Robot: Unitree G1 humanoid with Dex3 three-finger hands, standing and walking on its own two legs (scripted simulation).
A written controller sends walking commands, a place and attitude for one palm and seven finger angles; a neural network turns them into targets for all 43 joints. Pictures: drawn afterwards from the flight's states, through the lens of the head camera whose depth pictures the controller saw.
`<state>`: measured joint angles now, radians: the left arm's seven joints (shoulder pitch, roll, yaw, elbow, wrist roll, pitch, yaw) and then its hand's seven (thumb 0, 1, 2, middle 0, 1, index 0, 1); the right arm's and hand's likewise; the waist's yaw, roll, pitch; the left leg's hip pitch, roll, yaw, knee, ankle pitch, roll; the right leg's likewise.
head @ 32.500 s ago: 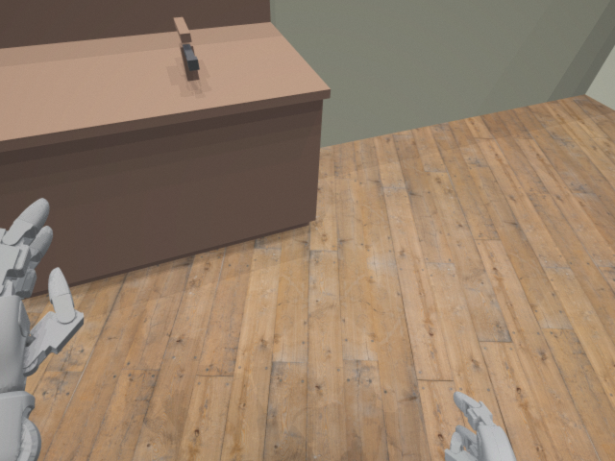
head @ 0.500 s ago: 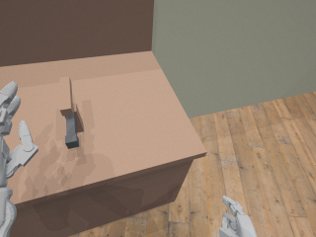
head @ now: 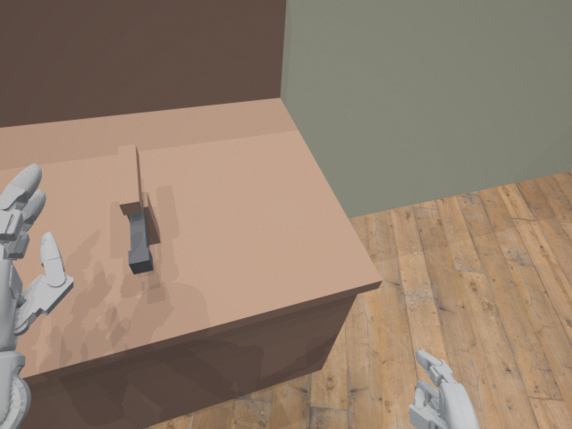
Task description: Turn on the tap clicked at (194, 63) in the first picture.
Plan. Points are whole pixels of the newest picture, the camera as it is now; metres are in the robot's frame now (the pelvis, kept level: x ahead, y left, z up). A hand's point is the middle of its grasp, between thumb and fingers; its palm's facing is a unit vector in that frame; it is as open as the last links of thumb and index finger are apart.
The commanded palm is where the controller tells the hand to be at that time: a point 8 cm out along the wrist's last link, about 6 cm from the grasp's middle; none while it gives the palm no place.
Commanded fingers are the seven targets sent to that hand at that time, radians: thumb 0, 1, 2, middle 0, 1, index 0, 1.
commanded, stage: look again from close up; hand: left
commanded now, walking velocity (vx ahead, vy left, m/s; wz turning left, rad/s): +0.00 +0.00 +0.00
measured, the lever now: (141, 260) +0.33 +0.25 +0.03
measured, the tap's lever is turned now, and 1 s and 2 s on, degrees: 0 0 0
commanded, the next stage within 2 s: shuffle to correct the standing spot in 0.20 s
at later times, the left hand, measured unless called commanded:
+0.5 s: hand (89, 280) +0.22 +0.23 +0.16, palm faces +0.38 -0.85 -0.36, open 7.5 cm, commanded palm +0.16 +0.26 +0.17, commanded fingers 0.00 0.90 0.90 -0.20 -0.30 -0.20 -0.30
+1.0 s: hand (154, 279) +0.23 +0.17 +0.15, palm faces +0.32 -0.87 -0.38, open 7.5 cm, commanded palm +0.17 +0.21 +0.17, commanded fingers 0.00 0.90 0.90 -0.20 -0.30 -0.20 -0.30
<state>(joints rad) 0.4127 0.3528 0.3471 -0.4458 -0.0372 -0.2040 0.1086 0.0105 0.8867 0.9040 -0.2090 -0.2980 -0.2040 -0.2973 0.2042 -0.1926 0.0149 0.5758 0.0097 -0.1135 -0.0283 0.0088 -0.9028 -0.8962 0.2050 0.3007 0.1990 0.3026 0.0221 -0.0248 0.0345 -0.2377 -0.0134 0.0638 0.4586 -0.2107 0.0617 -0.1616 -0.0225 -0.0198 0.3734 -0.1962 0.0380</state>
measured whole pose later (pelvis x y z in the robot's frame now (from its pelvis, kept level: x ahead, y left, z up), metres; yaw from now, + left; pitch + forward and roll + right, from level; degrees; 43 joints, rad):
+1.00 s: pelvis +0.01 -0.07 -0.01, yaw +0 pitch +1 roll -2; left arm 0.46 0.38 0.36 -0.51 -0.09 -0.15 0.08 0.01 0.89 0.90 -0.21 -0.30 -0.21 -0.30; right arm 0.21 -0.21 -0.02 0.56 0.02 -0.07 -0.03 0.01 -0.90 -0.90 0.20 0.30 0.20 0.30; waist 0.00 0.00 0.04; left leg -0.31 0.09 0.02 0.56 -0.26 -0.04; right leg -0.23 0.08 -0.05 0.48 -0.26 -0.07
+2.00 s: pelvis +0.00 -0.07 -0.01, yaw +0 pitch +0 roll -2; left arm 0.47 0.41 0.38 -0.53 -0.09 -0.14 0.08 0.01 0.89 0.90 -0.21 -0.30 -0.20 -0.30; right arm 0.22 -0.18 -0.01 0.56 0.01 -0.06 -0.03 0.01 -0.90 -0.90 0.20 0.30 0.20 0.30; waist -0.01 0.00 0.05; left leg -0.31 0.10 0.01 0.57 -0.26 -0.04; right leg -0.23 0.09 -0.07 0.47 -0.25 -0.07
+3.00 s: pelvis +0.01 -0.08 -0.01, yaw +1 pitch +0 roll -1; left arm 0.49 0.40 0.37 -0.54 -0.10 -0.13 0.09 0.01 0.89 0.90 -0.21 -0.30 -0.21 -0.30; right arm 0.21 -0.20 -0.01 0.56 0.02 -0.05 -0.03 0.01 -0.90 -0.90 0.20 0.30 0.20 0.30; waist -0.02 0.01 0.04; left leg -0.32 0.10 -0.01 0.58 -0.27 -0.05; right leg -0.24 0.09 -0.08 0.50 -0.28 -0.08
